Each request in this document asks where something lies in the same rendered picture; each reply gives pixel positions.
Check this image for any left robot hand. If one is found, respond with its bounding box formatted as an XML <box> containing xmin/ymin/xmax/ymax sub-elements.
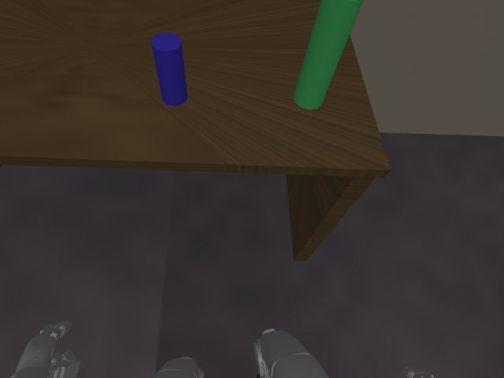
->
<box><xmin>16</xmin><ymin>321</ymin><xmax>81</xmax><ymax>378</ymax></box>

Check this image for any desk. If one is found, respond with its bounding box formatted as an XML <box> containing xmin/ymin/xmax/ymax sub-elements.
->
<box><xmin>0</xmin><ymin>0</ymin><xmax>391</xmax><ymax>261</ymax></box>

